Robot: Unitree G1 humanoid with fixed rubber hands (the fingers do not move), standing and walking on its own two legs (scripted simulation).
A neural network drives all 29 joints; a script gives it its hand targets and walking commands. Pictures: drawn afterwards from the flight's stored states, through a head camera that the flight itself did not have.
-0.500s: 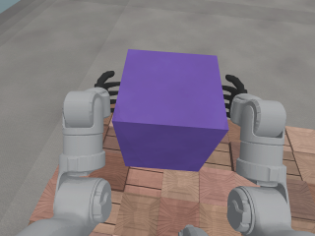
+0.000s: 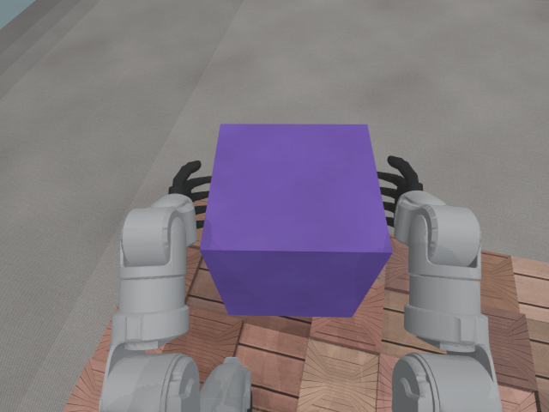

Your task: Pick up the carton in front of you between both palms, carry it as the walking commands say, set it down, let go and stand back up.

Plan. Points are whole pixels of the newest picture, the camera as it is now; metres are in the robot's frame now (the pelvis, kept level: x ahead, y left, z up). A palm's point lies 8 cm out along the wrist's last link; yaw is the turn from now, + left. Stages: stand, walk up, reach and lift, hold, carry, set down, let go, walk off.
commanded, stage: carry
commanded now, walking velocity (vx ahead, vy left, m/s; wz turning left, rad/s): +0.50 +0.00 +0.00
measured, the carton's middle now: (291, 228) +0.38 +0.01 +0.00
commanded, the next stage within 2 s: none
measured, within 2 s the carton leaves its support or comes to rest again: neither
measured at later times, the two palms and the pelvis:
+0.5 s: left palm (211, 64) +0.68 +0.18 +0.08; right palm (373, 67) +0.66 -0.12 +0.09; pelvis +0.32 +0.05 -0.02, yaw -1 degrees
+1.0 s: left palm out of the picture +0.97 +0.22 +0.11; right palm out of the picture +1.00 -0.08 +0.12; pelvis +0.63 +0.05 -0.01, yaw +0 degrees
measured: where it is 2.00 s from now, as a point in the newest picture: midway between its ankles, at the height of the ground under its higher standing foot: (286, 152)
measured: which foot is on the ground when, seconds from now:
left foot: up 0.00-0.18, down 0.20-0.74, up 0.76-1.00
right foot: down 0.00-0.22, up 0.24-0.66, down 0.68-1.00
